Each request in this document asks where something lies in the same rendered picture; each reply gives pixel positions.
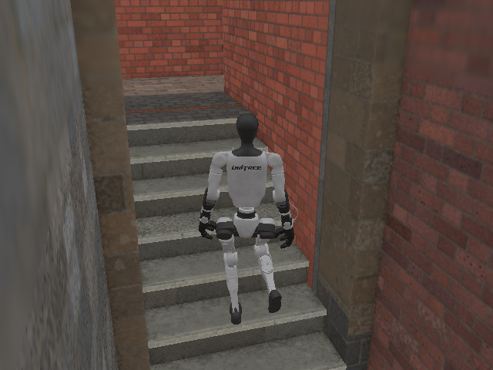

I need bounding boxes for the stairs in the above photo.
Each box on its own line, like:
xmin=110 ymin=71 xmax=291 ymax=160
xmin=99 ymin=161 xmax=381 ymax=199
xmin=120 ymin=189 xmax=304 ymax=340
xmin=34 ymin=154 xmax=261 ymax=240
xmin=127 ymin=123 xmax=344 ymax=370

